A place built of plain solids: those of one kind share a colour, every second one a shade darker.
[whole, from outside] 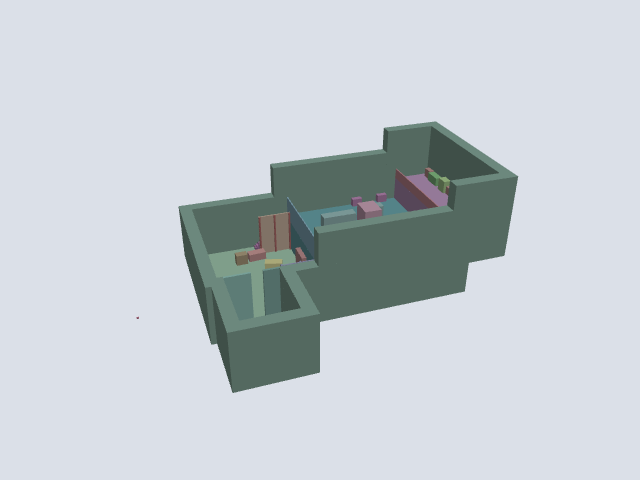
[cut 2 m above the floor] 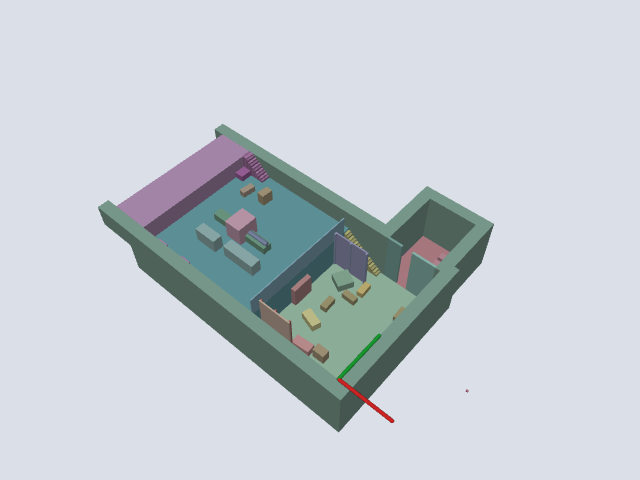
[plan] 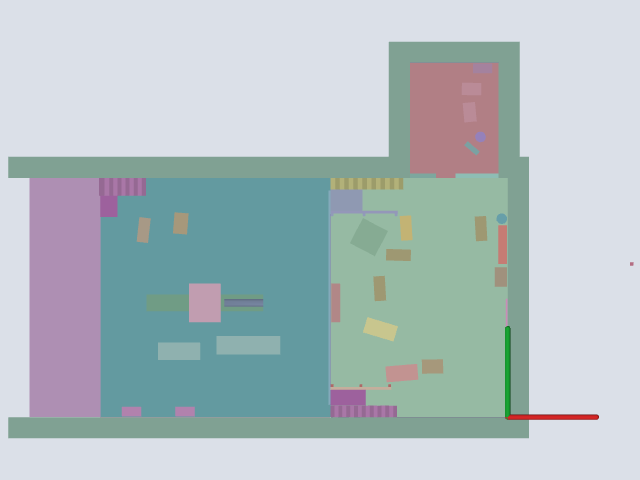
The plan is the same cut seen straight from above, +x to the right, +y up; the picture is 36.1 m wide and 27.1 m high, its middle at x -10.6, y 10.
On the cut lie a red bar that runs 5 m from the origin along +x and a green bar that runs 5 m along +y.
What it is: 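12 risers of 0.208 m from the saw floor up to the attic, 2.50 m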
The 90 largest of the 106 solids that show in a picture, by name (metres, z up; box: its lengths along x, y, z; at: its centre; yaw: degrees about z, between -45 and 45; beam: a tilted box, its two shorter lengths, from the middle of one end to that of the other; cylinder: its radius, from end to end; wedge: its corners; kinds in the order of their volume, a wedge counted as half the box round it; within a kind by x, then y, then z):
{
 "wall_brick_1": {"box": [1.2, 15.9, 6.07], "at": [-27.6, 6.75, 8.5]},
 "wall_brick_2": {"box": [6.4, 1.2, 8.57], "at": [-25.0, -0.6, 7.25]},
 "wall_brick_3": {"box": [6.4, 1.2, 8.57], "at": [-25.0, 14.1, 7.25]},
 "wall_brick_4": {"box": [15.4, 1.2, 9.44], "at": [-16.5, -0.6, 4.32]},
 "wall_brick_5": {"box": [15.4, 1.2, 9.44], "at": [-16.5, 14.1, 4.32]},
 "wall_brick_6": {"box": [5.68, 1.2, 6.07], "at": [-8.36, 14.1, 2.63]},
 "wall_brick_7": {"box": [1.2, 7.7, 6.07], "at": [-6.12, 17.35, 2.63]},
 "wall_brick_8": {"box": [12.4, 1.2, 6.07], "at": [-5.0, -0.6, 2.63]},
 "wall_brick_9": {"box": [7.4, 1.2, 6.07], "at": [-3.02, 20.6, 2.63]},
 "wall_brick_10": {"box": [1.2, 7.7, 6.07], "at": [0.08, 17.35, 2.63]},
 "wall_brick_11": {"box": [1.72, 1.2, 6.07], "at": [0.34, 14.1, 2.63]},
 "wall_brick_12": {"box": [1.2, 15.9, 6.07], "at": [0.6, 6.75, 2.63]},
 "floor_saw_floorboards_1": {"box": [13.0, 13.5, 3.77], "at": [-16.5, 6.75, 1.48]},
 "floor_attic_concrete_1": {"box": [4.0, 13.5, 2.9], "at": [-25.0, 6.75, 4.41]},
 "floor_gearfloor_concrete_1": {"box": [10.0, 13.5, 0.4], "at": [-5.0, 6.75, -0.2]},
 "floor_boiler_concrete_1": {"box": [5.0, 6.5, 0.4], "at": [-3.02, 16.75, -0.2]},
 "sawframe_1": {"box": [1.8, 2.2, 2.95], "at": [-17.1, 6.45, 4.84]},
 "step_1": {"box": [0.31, 1.0, 2.34], "at": [-22.93, 13.0, 4.48]},
 "step_2": {"box": [0.35, 1.0, 2.13], "at": [-22.67, 13.0, 4.38]},
 "step_3": {"box": [0.31, 1.0, 1.92], "at": [-22.42, 13.0, 4.28]},
 "step_4": {"box": [0.31, 1.0, 1.71], "at": [-22.19, 13.0, 4.17]},
 "step_5": {"box": [0.31, 1.0, 1.5], "at": [-21.96, 13.0, 4.07]},
 "step_6": {"box": [0.31, 1.0, 1.29], "at": [-21.73, 13.0, 3.96]},
 "step_7": {"box": [0.31, 1.0, 1.08], "at": [-21.5, 13.0, 3.86]},
 "step_8": {"box": [0.31, 1.0, 0.87], "at": [-21.27, 13.0, 3.75]},
 "step_9": {"box": [0.31, 1.0, 0.67], "at": [-21.04, 13.0, 3.65]},
 "step_10": {"box": [0.31, 0.65, 3.04], "at": [-9.71, 0.32, 1.47]},
 "step_11": {"box": [0.31, 0.65, 2.85], "at": [-9.49, 0.32, 1.38]},
 "step_12": {"box": [0.31, 0.65, 2.67], "at": [-9.27, 0.32, 1.28]},
 "step_13": {"box": [0.31, 0.65, 2.48], "at": [-9.05, 0.32, 1.19]},
 "step_14": {"box": [0.31, 0.65, 2.29], "at": [-8.83, 0.32, 1.1]},
 "step_15": {"box": [0.31, 0.65, 2.11], "at": [-8.61, 0.32, 1.0]},
 "step_16": {"box": [0.31, 0.65, 1.92], "at": [-8.39, 0.32, 0.91]},
 "step_17": {"box": [0.31, 0.65, 1.73], "at": [-8.17, 0.32, 0.82]},
 "step_18": {"box": [0.31, 0.65, 1.55], "at": [-7.95, 0.32, 0.72]},
 "step_19": {"box": [0.31, 0.65, 1.36], "at": [-7.73, 0.32, 0.63]},
 "step_20": {"box": [0.31, 0.65, 1.17], "at": [-7.5, 0.32, 0.54]},
 "boardstack_saw_1": {"box": [2.4, 1.0, 1.48], "at": [-18.55, 3.72, 4.11]},
 "boardstack_saw_2": {"box": [3.6, 1.05, 1.34], "at": [-14.65, 4.06, 4.04]},
 "wall_concrete_1": {"box": [1.47, 0.25, 6.07], "at": [-4.79, 13.62, 2.63]},
 "wall_concrete_2": {"box": [2.43, 0.25, 6.07], "at": [-1.74, 13.62, 2.63]},
 "step_fra_1": {"box": [0.33, 0.65, 3.22], "at": [-9.91, 13.18, 1.56]},
 "step_fra_2": {"box": [0.33, 0.65, 3.02], "at": [-9.65, 13.18, 1.46]},
 "step_fra_3": {"box": [0.33, 0.65, 2.82], "at": [-9.4, 13.18, 1.36]},
 "step_fra_4": {"box": [0.33, 0.65, 2.62], "at": [-9.14, 13.18, 1.26]},
 "step_fra_5": {"box": [0.33, 0.65, 2.43], "at": [-8.89, 13.18, 1.16]},
 "step_fra_6": {"box": [0.33, 0.65, 2.23], "at": [-8.63, 13.18, 1.06]},
 "step_fra_7": {"box": [0.33, 0.65, 2.03], "at": [-8.37, 13.18, 0.96]},
 "step_fra_8": {"box": [0.33, 0.65, 1.83], "at": [-8.12, 13.18, 0.87]},
 "step_fra_9": {"box": [0.33, 0.65, 1.63], "at": [-7.86, 13.18, 0.77]},
 "step_fra_10": {"box": [0.33, 0.65, 1.44], "at": [-7.6, 13.18, 0.67]},
 "step_fra_11": {"box": [0.33, 0.65, 1.24], "at": [-7.35, 13.18, 0.57]},
 "step_fra_12": {"box": [0.33, 0.65, 1.04], "at": [-7.09, 13.18, 0.47]},
 "step_fra_13": {"box": [0.33, 0.65, 0.84], "at": [-6.83, 13.18, 0.37]},
 "rolls_1": {"box": [2.4, 0.95, 0.8], "at": [-19.2, 6.45, 3.77]},
 "rolls_2": {"box": [2.4, 0.95, 0.8], "at": [-15.0, 6.45, 3.77]},
 "rail_saw_1": {"box": [0.12, 12.1, 2.45], "at": [-10.06, 6.75, 4.59]},
 "crib_1": {"box": [0.97, 1.2, 0.66], "at": [-22.52, 11.9, 3.7]},
 "crib_2": {"box": [0.89, 0.9, 1.62], "at": [-9.56, 1.1, 0.81]},
 "crib_3": {"box": [1.11, 0.9, 0.68], "at": [-8.57, 1.1, 0.34]},
 "flywheel_gear_1": {"box": [0.5, 2.2, 2.35], "at": [-0.29, 9.74, 1.18]},
 "wall_alleyfra_timber_1": {"box": [3.79, 0.15, 4.52], "at": [-8.11, 11.57, 2.21]},
 "flywheel_1": {"box": [0.5, 2.2, 2.24], "at": [-9.71, 6.45, 1.12]},
 "wall_alleyfrb_timber_1": {"box": [3.43, 0.15, 4.52], "at": [-8.29, 1.62, 2.21]},
 "pallets_1": {"box": [0.8, 1.2, 1.25], "at": [-18.46, 10.94, 3.99], "yaw": -4.5},
 "pallets_2": {"box": [1.2, 0.8, 1.13], "at": [-4.25, 2.86, 0.56], "yaw": 0.9},
 "dustheap_gear_1": {"box": [1.6, 1.6, 0.84], "at": [-7.84, 10.16, 0.42], "yaw": -27.8},
 "crib_fra_1": {"box": [1.03, 1.2, 1.22], "at": [-9.49, 12.25, 0.61]},
 "crib_fra_2": {"box": [0.77, 1.2, 0.63], "at": [-8.59, 12.25, 0.32]},
 "barrow_gear_1": {"box": [0.65, 1.4, 0.65], "at": [-7.23, 7.26, 0.33], "yaw": 3.3},
 "barrow_gear_2": {"box": [1.4, 0.65, 0.63], "at": [-6.17, 9.15, 0.32], "yaw": -1.7},
 "barrow_gear_3": {"box": [0.65, 1.4, 0.65], "at": [-1.51, 10.64, 0.32], "yaw": 3.2},
 "rail_attic_1": {"box": [0.12, 12.45, 1.1], "at": [-23.06, 6.22, 6.41]},
 "cart_gear_1": {"box": [1.8, 0.9, 0.83], "at": [-7.19, 4.96, 0.41], "yaw": -16.7},
 "cart_1": {"box": [1.8, 0.9, 0.83], "at": [-5.98, 2.49, 0.41], "yaw": 4.8},
 "grinder_attic_1": {"box": [0.8, 1.2, 1.33], "at": [-26.56, 4.76, 6.53]},
 "bench_attic_1": {"box": [0.75, 1.8, 0.92], "at": [-26.59, 2.61, 6.32]},
 "motor_boiler_1": {"box": [0.7, 1.1, 0.84], "at": [-2.15, 17.21, 0.42], "yaw": 5.2},
 "motor_boiler_2": {"box": [1.1, 0.7, 0.71], "at": [-2.04, 18.52, 0.36], "yaw": -1.0},
 "toolchest_saw_1": {"box": [1.1, 0.55, 0.86], "at": [-21.24, 0.32, 3.8]},
 "toolchest_saw_2": {"box": [1.1, 0.55, 0.85], "at": [-18.22, 0.32, 3.79]},
 "slidingdoor_gear_1": {"box": [0.1, 3.2, 2.8], "at": [-0.06, 5.08, 1.4]},
 "motor_gear_1": {"box": [0.7, 1.1, 0.88], "at": [-0.39, 7.91, 0.44]},
 "barrow_1": {"box": [0.65, 1.4, 0.63], "at": [-20.55, 10.56, 3.68], "yaw": -6.2},
 "toolchest_attic_1": {"box": [0.55, 1.1, 0.94], "at": [-26.68, 1.1, 6.33]},
 "barrow_rdfra_1": {"box": [0.65, 1.4, 0.62], "at": [-5.74, 10.67, 0.31], "yaw": 3.4},
 "toolchest_boiler_far_1": {"box": [1.1, 0.55, 0.88], "at": [-1.42, 19.68, 0.44]},
 "oildrum_boiler_1": {"cylinder": 0.3, "from": [-1.54, 15.82, 0.0], "to": [-1.54, 15.82, 0.9]},
 "oildrum_gear_1": {"cylinder": 0.3, "from": [-0.34, 11.2, 0.0], "to": [-0.34, 11.2, 0.89]},
 "firebucket_boiler_1": {"box": [0.9, 0.3, 0.93], "at": [-2.01, 15.17, 0.46], "yaw": -40.8}
}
